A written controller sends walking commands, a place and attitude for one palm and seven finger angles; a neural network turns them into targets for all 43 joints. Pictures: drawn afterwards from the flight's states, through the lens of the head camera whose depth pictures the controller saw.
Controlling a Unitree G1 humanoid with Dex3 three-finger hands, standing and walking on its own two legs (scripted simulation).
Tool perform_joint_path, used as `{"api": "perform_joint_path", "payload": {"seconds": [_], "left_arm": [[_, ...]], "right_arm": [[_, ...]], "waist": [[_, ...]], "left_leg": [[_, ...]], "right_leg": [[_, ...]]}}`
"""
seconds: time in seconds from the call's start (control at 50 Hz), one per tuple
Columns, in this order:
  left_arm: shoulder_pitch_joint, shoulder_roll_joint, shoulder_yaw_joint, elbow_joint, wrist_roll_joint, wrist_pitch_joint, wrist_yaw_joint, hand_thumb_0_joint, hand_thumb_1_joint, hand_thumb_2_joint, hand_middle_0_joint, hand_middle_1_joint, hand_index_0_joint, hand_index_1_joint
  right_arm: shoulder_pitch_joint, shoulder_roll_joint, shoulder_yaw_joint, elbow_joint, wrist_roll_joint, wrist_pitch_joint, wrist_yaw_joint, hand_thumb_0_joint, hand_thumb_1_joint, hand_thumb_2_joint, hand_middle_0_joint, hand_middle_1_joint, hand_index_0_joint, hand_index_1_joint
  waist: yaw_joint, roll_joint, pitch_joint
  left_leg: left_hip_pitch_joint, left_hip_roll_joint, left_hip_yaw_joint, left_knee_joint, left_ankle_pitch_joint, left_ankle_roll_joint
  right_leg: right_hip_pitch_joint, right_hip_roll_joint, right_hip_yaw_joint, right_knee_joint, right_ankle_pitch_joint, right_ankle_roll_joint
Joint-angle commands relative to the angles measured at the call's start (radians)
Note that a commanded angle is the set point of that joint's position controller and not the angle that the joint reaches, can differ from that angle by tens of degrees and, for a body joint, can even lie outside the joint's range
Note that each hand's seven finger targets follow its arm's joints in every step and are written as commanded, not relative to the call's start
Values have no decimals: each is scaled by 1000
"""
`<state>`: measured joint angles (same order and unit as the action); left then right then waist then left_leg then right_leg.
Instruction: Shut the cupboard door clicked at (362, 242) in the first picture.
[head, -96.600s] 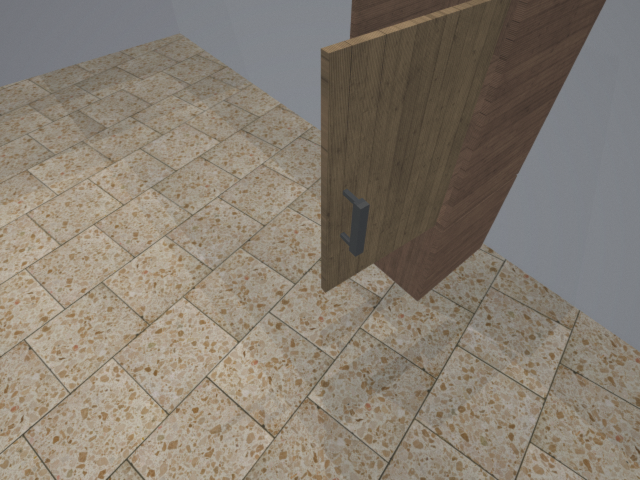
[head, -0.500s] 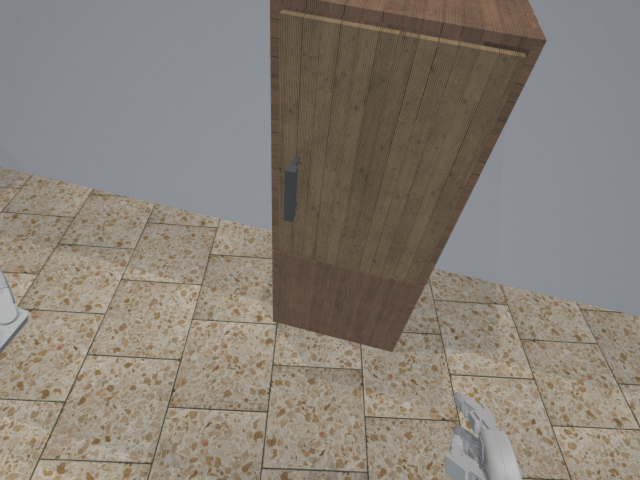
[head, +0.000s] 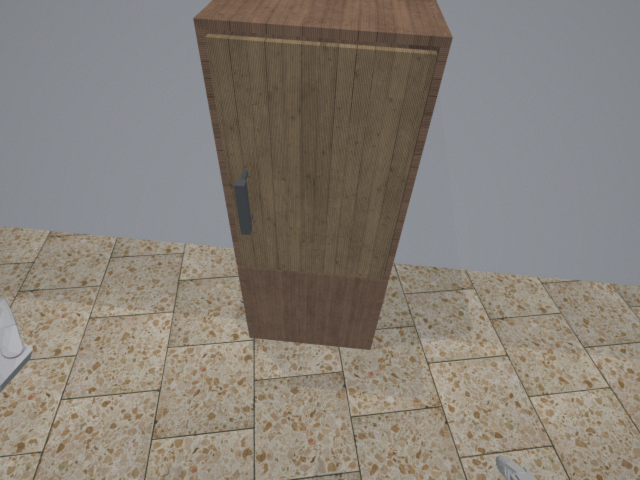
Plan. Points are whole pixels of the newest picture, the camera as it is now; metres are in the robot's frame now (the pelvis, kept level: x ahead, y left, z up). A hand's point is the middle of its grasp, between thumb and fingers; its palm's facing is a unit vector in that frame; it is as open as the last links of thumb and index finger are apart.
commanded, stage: stop stepping back and stand still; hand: left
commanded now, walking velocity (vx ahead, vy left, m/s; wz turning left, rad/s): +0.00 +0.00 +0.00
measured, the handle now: (245, 202) +0.70 +0.18 -0.09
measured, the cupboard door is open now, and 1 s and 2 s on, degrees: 0 0 0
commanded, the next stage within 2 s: let the arm hang, fingers relaxed in 0.44 s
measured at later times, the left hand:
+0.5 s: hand (48, 323) +0.23 +0.27 +0.16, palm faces +0.42 -0.80 -0.43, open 7.4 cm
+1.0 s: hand out of the picture -0.06 +0.19 -0.18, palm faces +0.04 -0.99 -0.16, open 7.1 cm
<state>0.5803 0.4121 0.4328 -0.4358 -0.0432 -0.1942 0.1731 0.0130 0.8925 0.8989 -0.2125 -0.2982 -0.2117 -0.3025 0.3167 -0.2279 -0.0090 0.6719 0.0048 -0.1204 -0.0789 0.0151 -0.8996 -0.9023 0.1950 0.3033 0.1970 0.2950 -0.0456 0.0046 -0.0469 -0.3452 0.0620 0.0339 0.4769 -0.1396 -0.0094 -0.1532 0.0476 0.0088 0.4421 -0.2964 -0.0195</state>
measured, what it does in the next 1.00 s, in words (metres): stands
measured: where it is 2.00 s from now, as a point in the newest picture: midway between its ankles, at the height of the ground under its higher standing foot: outside the picture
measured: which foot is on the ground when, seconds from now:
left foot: down 0.00-1.00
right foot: down 0.00-1.00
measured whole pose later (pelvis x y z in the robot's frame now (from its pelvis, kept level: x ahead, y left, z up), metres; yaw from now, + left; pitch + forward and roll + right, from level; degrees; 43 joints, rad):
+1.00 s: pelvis +0.00 +0.01 +0.00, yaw +1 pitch -1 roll -1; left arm 0.39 0.19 0.01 1.09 0.02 0.05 0.01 0.00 0.96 0.90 -0.21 -0.30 -0.20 -0.30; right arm 0.30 -0.17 0.01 1.07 -0.02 0.05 -0.03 0.01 -0.90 -0.90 0.19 0.30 0.20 0.29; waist 0.00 -0.03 0.06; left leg -0.32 0.03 0.03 0.49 -0.15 0.01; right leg -0.13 0.01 -0.01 0.46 -0.32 0.00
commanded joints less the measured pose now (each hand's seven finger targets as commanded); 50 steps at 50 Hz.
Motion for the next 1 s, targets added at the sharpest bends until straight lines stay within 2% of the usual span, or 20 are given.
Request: {"api": "perform_joint_path", "payload": {"seconds": [0.0,0.08,0.24,0.36,0.38,0.4,0.48,0.5,0.52,0.54,0.56,0.58,0.64,0.66,0.7,0.76,0.84,0.86,0.92,0.98], "left_arm": [[-82,175,86,-218,-4,-66,20,0,900,900,-200,-300,-200,-300],[-137,206,108,-223,-4,-62,17,0,900,900,-200,-300,-200,-300],[-116,165,78,-180,-13,-46,1,0,900,900,-200,-300,-200,-300],[-102,171,82,-197,-15,-33,0,0,900,900,-200,-300,-200,-300],[-101,197,105,-199,-15,-33,2,0,900,900,-200,-300,-200,-300],[-92,178,91,-200,-15,-34,2,0,900,900,-200,-300,-200,-300],[-105,205,107,-225,-16,-34,5,0,900,900,-200,-300,-200,-300],[-92,184,93,-219,-15,-34,5,0,900,900,-200,-300,-200,-300],[-123,-1,-352,523,52,112,-131,0,900,900,-200,-300,-200,-300],[-122,-6,-331,568,56,187,-157,0,900,900,-200,-300,-200,-300],[-148,-28,-343,602,59,196,-164,0,900,900,-200,-300,-200,-300],[-172,-21,-347,658,66,191,-169,0,900,900,-200,-300,-200,-300],[-232,16,-355,839,70,180,-171,0,900,900,-200,-300,-200,-300],[-258,17,-360,905,70,184,-168,0,900,900,-200,-300,-200,-300],[-284,-3,-379,1023,65,197,-158,0,900,900,-200,-300,-200,-300],[-290,-33,-394,1181,60,208,-152,0,900,900,-200,-300,-200,-300],[-227,-91,-390,1349,59,212,-153,0,900,900,-200,-300,-200,-300],[-210,-96,-394,1381,57,212,-154,0,900,900,-200,-300,-200,-300],[-180,-124,-403,1456,57,209,-154,0,900,900,-200,-300,-200,-300],[-143,-141,-409,1509,58,202,-151,0,900,900,-200,-300,-200,-300]], "right_arm": [[-162,-104,-39,-162,-6,-71,-1,0,-900,-900,200,300,200,300],[-173,-110,-38,-161,-9,-64,-9,0,-900,-900,200,300,200,300],[-176,-95,-28,-184,0,-39,-6,0,-900,-900,200,300,200,300],[-180,-95,-25,-201,3,-21,-6,0,-900,-900,200,300,200,300],[-182,-99,-27,-201,1,-20,-9,0,-900,-900,200,300,200,300],[-181,-92,-24,-204,2,-17,-9,0,-900,-900,200,300,200,300],[-182,-101,-28,-210,1,-15,-12,0,-900,-900,200,300,200,300],[-184,-94,-24,-211,2,-15,-12,0,-900,-900,200,300,200,300],[-283,-265,-49,-39,28,-60,77,0,-900,-900,200,300,200,300],[-204,-243,-67,-10,11,-4,82,0,-900,-900,200,300,200,300],[-167,-226,-60,2,-3,20,82,0,-900,-900,200,300,200,300],[-162,-220,-52,7,-9,39,81,0,-900,-900,200,300,200,300],[-171,-210,-35,36,-24,71,77,0,-900,-900,200,300,200,300],[-163,-200,-32,55,-27,83,77,0,-900,-900,200,300,200,300],[-149,-163,-21,98,-34,109,76,0,-900,-900,200,300,200,300],[-139,-145,-11,174,-35,124,69,0,-900,-900,200,300,200,300],[-105,-109,-11,256,-32,130,53,0,-900,-900,200,300,200,300],[-96,-102,-11,276,-30,131,50,0,-900,-900,200,300,200,300],[-45,-91,-18,321,-24,135,43,0,-900,-900,200,300,200,300],[-11,-82,-24,354,-18,134,40,0,-900,-900,200,300,200,300]], "waist": [[25,0,-24],[28,71,-24],[34,29,-49],[36,36,-82],[37,47,-82],[36,42,-87],[37,67,-81],[36,69,-72],[27,79,20],[35,81,-61],[42,48,-59],[48,-21,-51],[48,-208,-41],[40,-231,-28],[32,-166,-4],[34,41,18],[47,173,55],[50,187,62],[41,115,64],[42,52,73]], "left_leg": [[162,-4,-33,7,-68,18],[200,2,-27,-19,45,15],[225,10,-8,-29,152,18],[235,11,1,-26,206,19],[232,8,0,-27,212,18],[229,11,-2,-24,221,19],[228,8,-6,-33,213,16],[224,11,-9,-39,203,18],[117,46,-32,90,421,26],[183,62,-20,83,392,21],[132,75,-41,81,306,36],[107,79,-68,71,283,48],[77,35,-90,112,214,48],[86,18,-83,115,181,42],[110,3,-69,92,143,30],[139,28,-95,6,123,35],[103,36,-114,-82,-51,41],[105,36,-115,-96,-83,41],[135,44,-125,-122,-149,42],[156,46,-119,-122,-130,44]], "right_leg": [[-162,-103,127,-167,21,-16],[-151,-72,86,-123,156,2],[-94,-61,62,-118,294,18],[-60,-63,49,-113,356,22],[-59,-64,51,-116,365,22],[-45,-68,45,-109,374,21],[-51,-63,40,-117,336,23],[-52,-64,36,-115,322,23],[-111,-137,-28,59,433,-5],[-130,-136,33,51,348,-15],[-132,-124,8,70,220,-15],[-126,-110,9,79,175,-17],[-102,-150,69,42,275,-40],[-116,-169,84,29,297,-50],[-129,-178,96,6,256,-56],[-115,-132,80,-11,90,-33],[-72,-109,64,-59,7,-35],[-71,-108,60,-68,6,-37],[-85,-105,56,-94,-14,-36],[-93,-108,56,-113,-1,-34]]}}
